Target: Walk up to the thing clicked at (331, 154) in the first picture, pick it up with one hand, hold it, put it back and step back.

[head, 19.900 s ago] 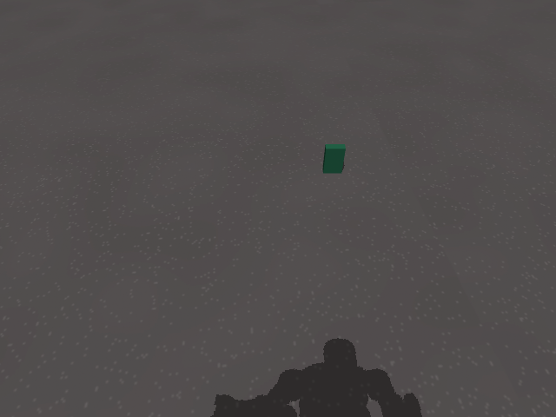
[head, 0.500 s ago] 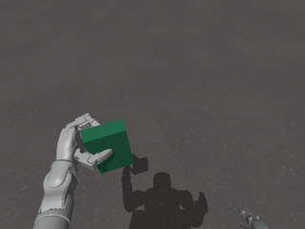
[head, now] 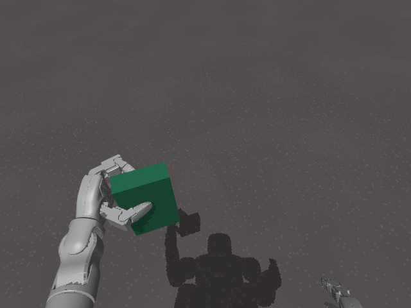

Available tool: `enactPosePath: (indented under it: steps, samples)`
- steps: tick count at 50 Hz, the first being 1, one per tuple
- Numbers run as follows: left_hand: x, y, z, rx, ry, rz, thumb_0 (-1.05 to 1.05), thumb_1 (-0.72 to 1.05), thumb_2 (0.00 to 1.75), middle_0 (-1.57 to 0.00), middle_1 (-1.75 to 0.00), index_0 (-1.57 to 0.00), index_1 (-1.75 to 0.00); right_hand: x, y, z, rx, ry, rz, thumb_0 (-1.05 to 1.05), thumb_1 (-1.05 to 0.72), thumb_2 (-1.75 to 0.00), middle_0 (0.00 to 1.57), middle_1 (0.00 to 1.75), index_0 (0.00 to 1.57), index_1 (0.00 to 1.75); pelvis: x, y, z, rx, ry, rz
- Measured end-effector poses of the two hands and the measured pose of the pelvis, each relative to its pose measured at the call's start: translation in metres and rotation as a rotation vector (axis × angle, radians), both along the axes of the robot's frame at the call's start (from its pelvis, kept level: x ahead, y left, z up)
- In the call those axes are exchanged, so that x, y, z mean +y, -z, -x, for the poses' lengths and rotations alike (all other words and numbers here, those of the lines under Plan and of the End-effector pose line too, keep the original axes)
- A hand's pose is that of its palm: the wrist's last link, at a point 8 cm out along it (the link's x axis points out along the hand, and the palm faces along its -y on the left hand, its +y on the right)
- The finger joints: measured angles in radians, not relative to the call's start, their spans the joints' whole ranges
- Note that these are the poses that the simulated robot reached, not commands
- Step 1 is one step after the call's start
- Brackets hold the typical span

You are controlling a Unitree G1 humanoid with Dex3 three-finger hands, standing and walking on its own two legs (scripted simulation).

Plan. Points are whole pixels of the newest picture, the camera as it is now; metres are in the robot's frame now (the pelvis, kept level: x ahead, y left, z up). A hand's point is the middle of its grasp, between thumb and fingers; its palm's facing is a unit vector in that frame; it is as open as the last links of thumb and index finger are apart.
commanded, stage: hold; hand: left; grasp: from the side
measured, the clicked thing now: (149, 201) +0.33 +0.12 +0.03
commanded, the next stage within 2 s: crouch in 0.26 s
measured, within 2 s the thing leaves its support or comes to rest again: neither
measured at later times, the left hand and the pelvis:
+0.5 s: hand (127, 189) +0.34 +0.16 +0.05, palm faces -0.03 -1.00 +0.00, open 8.4 cm; pelvis +0.01 +0.00 +0.00, yaw +0 degrees
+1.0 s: hand (145, 221) +0.37 +0.17 -0.15, palm faces +0.03 -1.00 +0.00, open 8.4 cm; pelvis -0.03 +0.00 -0.14, yaw -1 degrees
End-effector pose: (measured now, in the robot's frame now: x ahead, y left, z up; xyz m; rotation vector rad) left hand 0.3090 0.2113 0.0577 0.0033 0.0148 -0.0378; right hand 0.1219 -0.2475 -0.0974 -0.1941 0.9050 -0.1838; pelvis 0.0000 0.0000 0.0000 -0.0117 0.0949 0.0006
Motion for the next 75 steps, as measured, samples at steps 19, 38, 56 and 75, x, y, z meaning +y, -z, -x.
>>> enactPosePath:
  steps: [19,38,56,75]
  samples:
    - [0.006,0.0,-0.009,-0.001,-0.01,0.0,-0.01,-0.38,1.1,-0.95,-1.29,-0.94,-1.25,0.004,0.002,-0.002,0.017,0.005,-0.004,0.01,-0.91,-0.89,0.21,0.3,0.2,0.3,0.003,0.0,-0.006,0.008,0.003,0.003]
    - [0.006,0.08,-0.012,0.062,-0.083,0.031,-0.01,-0.34,1.02,-0.95,-1.25,-0.95,-1.22,-0.005,0.032,0.01,0.091,-0.041,0.03,0.01,-0.87,-0.89,0.21,0.3,0.2,0.3,0.001,0.03,0.006,0.136,-0.004,0.006]
    - [0.013,0.272,-0.04,0.007,-0.078,-0.003,-0.01,-0.35,1.04,-0.95,-1.27,-0.94,-1.23,-0.005,0.214,0.059,0.289,-0.096,0.031,0.01,-0.9,-0.9,0.2,0.3,0.2,0.3,0.005,0.194,0.042,0.45,0.011,0.025]
    - [0.019,0.431,-0.049,0.007,-0.095,-0.018,-0.01,-0.37,1.08,-0.95,-1.29,-0.94,-1.26,-0.012,0.346,0.12,0.42,-0.116,0.073,0.0,-0.91,-0.9,0.2,0.3,0.2,0.3,0.006,0.334,0.083,0.473,0.03,0.043]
